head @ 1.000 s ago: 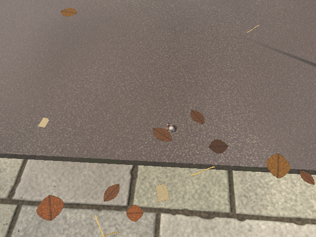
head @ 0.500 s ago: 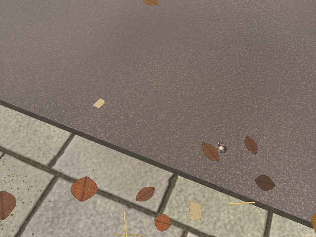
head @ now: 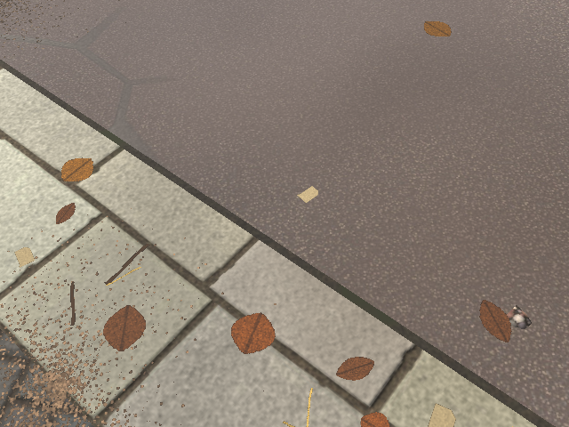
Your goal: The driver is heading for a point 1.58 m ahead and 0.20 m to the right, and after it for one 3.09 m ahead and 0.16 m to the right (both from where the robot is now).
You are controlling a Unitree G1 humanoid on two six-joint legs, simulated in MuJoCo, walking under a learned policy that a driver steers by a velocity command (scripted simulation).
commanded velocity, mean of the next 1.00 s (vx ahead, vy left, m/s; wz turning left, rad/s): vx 0.00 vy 0.00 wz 0.06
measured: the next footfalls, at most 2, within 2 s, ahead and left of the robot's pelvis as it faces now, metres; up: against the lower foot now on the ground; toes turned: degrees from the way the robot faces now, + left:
left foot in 0.10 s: +0.04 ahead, +0.14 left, +0.00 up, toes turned -1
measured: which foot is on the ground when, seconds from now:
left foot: up 0.00-0.08, down 0.10-1.00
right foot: down 0.00-1.00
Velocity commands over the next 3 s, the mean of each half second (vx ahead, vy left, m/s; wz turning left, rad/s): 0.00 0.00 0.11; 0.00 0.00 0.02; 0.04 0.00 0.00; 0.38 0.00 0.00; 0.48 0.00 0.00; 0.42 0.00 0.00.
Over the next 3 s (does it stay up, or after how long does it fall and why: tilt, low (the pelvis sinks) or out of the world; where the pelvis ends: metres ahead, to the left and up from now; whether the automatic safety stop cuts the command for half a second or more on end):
stays up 0.77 -0.01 0.00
